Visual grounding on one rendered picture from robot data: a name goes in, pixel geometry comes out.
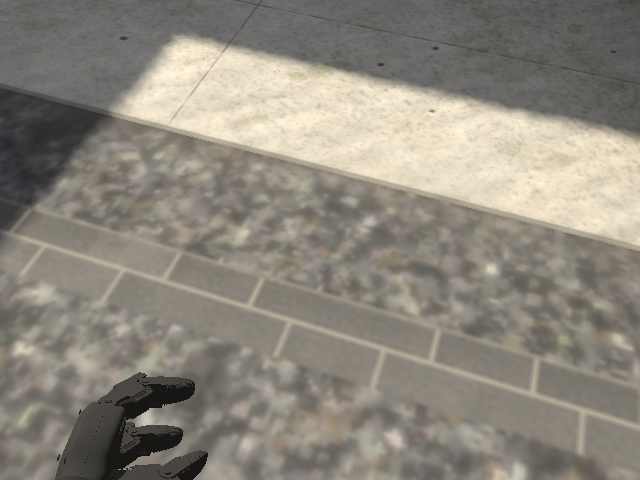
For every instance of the left robot hand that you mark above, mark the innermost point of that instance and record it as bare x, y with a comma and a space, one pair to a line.
102, 442

